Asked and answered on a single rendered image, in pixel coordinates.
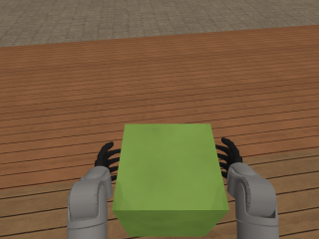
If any robot right forearm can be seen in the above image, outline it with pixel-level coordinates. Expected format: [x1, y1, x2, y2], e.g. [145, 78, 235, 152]
[226, 162, 280, 239]

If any robot left forearm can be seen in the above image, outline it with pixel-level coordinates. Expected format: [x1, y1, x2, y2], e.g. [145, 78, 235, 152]
[67, 165, 113, 239]

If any robot left hand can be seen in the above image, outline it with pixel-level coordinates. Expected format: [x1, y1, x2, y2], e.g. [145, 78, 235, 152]
[95, 141, 121, 181]

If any robot right hand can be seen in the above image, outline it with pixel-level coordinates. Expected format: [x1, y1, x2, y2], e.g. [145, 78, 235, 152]
[215, 137, 243, 178]

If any carton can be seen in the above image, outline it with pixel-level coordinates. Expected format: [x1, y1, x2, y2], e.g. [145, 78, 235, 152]
[112, 123, 229, 237]

